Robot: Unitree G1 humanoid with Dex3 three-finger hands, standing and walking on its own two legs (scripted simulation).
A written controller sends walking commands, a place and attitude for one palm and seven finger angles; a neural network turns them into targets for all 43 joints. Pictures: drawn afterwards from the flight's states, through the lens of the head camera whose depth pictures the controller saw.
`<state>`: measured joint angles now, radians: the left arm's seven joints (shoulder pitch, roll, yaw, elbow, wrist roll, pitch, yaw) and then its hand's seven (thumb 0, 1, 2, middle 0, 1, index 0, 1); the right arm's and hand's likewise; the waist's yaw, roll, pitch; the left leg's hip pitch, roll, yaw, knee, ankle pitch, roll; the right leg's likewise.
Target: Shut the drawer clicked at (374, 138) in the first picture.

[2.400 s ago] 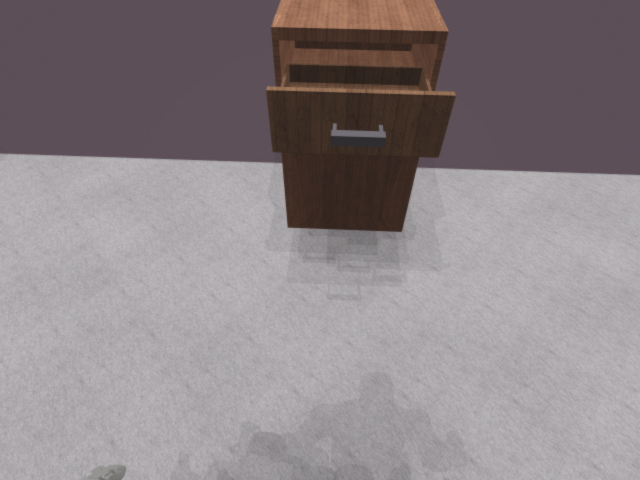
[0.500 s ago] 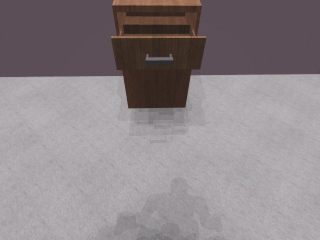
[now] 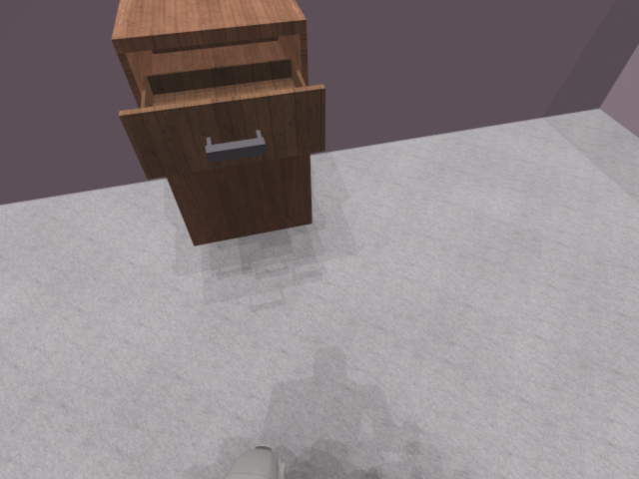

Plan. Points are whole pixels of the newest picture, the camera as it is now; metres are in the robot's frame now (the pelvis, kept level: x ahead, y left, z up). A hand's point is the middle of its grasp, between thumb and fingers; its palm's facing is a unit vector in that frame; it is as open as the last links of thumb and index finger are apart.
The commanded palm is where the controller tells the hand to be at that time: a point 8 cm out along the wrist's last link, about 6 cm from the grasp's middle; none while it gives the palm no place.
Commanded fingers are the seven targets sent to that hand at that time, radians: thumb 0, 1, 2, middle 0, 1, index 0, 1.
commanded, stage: walk to a spot facing it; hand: left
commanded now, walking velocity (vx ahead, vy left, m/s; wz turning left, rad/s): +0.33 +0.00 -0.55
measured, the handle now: (235, 143) +0.80 +0.30 -0.08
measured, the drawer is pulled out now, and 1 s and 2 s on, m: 0.30 0.30 0.30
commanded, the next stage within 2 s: none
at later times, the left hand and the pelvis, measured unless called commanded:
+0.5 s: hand (227, 339) +0.35 +0.21 -0.16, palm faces -0.35 -0.92 -0.18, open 7.4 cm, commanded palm none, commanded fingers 0.00 0.90 0.90 -0.20 -0.30 -0.20 -0.30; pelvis +0.16 +0.07 +0.00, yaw -21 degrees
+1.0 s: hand (290, 302) +0.45 +0.12 -0.18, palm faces -0.55 -0.81 -0.19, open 7.4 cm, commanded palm none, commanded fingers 0.00 0.90 0.90 -0.20 -0.30 -0.20 -0.30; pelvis +0.27 +0.01 -0.02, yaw -36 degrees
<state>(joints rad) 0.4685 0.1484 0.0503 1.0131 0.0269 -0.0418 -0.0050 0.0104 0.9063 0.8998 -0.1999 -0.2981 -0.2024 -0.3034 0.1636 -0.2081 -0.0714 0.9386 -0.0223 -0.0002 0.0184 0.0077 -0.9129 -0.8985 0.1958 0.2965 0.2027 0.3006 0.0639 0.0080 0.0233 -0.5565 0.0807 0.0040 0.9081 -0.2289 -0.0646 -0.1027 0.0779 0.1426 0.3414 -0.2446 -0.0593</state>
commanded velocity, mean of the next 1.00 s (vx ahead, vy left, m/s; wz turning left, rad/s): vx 0.19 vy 0.00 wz -0.60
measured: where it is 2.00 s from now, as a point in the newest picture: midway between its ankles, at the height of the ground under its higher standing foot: (341, 447)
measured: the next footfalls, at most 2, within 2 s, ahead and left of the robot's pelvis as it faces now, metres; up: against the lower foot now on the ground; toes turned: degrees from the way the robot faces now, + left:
left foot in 0.14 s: +0.17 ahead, +0.15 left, +0.00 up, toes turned -4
right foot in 0.70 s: +0.32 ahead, -0.12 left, +0.00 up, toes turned -34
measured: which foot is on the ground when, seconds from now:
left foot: up 0.00-0.12, down 0.14-0.68, up 0.70-1.00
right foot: down 0.00-0.14, up 0.16-0.68, down 0.70-1.00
